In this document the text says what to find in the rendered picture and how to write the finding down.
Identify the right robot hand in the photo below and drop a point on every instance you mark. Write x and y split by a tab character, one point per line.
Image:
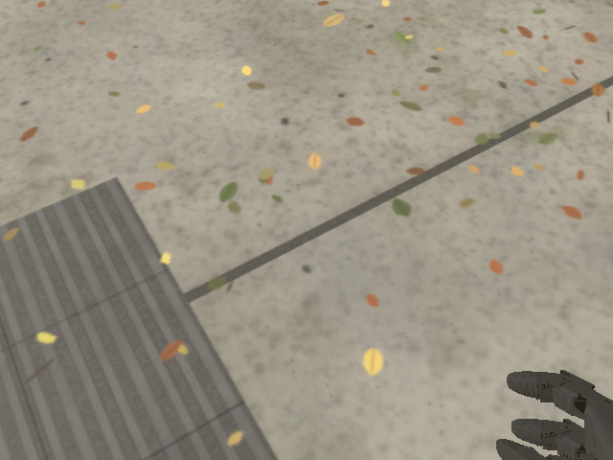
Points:
576	397

